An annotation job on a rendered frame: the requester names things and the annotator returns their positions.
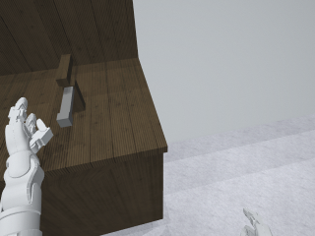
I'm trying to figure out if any counter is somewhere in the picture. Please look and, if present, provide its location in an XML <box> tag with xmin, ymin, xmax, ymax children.
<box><xmin>0</xmin><ymin>0</ymin><xmax>168</xmax><ymax>236</ymax></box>

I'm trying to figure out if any tap lever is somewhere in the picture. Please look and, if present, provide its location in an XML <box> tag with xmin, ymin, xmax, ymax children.
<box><xmin>56</xmin><ymin>87</ymin><xmax>75</xmax><ymax>128</ymax></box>

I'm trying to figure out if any robot left hand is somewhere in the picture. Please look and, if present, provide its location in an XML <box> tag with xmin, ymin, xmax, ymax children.
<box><xmin>5</xmin><ymin>97</ymin><xmax>53</xmax><ymax>156</ymax></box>

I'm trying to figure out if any left robot forearm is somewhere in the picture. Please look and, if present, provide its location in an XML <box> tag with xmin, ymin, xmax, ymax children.
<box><xmin>0</xmin><ymin>150</ymin><xmax>44</xmax><ymax>236</ymax></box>

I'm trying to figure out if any robot right hand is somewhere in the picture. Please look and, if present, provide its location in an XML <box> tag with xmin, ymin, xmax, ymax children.
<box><xmin>238</xmin><ymin>207</ymin><xmax>273</xmax><ymax>236</ymax></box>

